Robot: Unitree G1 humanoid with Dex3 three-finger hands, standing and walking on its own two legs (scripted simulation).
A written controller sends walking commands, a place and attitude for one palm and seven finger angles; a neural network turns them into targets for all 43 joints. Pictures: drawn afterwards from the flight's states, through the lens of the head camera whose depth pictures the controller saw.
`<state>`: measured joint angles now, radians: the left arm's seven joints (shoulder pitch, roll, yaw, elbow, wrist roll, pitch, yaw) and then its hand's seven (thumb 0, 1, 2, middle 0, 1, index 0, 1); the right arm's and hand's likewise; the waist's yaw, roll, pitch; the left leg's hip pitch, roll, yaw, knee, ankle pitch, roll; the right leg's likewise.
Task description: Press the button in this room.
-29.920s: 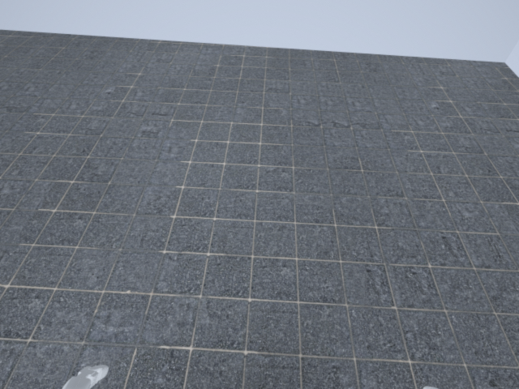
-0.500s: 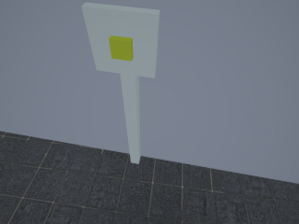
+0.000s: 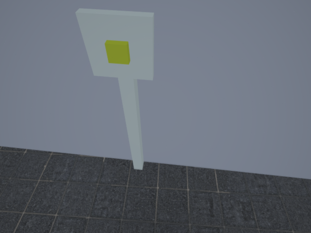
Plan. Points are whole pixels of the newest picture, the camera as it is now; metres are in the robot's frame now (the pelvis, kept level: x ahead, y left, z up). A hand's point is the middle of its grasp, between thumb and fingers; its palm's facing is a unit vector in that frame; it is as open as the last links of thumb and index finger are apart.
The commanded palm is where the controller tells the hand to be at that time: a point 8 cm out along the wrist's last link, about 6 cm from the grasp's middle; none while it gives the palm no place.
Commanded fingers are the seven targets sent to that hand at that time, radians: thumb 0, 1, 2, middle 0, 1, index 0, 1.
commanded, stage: come to a stop and stand still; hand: left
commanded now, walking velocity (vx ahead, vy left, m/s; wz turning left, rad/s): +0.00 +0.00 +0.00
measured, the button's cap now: (118, 52) +0.59 +0.15 +0.16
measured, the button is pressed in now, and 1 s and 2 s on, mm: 0 0 0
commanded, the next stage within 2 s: look again from close up in 0.12 s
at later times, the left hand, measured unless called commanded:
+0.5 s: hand out of the picture +0.01 +0.19 -0.18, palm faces +0.02 -0.98 -0.22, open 7.4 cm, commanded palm none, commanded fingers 0.00 0.90 0.90 -0.20 -0.30 -0.20 -0.30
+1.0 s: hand out of the picture +0.00 +0.17 -0.18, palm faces +0.00 -0.99 -0.17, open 7.4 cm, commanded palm none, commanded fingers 0.00 0.90 0.90 -0.20 -0.30 -0.20 -0.30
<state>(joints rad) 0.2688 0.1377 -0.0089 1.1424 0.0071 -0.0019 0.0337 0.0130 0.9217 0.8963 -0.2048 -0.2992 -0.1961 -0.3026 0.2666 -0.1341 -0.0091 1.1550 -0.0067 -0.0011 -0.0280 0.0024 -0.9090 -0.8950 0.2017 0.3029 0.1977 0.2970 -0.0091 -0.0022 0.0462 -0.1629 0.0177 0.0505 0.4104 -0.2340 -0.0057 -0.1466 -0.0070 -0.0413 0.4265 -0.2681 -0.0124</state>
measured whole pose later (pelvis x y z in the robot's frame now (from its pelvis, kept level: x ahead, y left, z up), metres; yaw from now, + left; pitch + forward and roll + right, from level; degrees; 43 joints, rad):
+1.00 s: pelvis +0.01 +0.00 -0.01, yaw -2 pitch -1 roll +1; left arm 0.33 0.16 0.00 1.10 0.02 0.00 0.01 0.00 0.91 0.90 -0.20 -0.30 -0.19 -0.30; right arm 0.29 -0.15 0.00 1.10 -0.03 -0.01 -0.02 0.00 -0.90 -0.90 0.20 0.30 0.20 0.30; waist 0.01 -0.01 0.01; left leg -0.20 0.02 0.08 0.54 -0.33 0.00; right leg -0.20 -0.01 -0.01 0.56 -0.36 -0.02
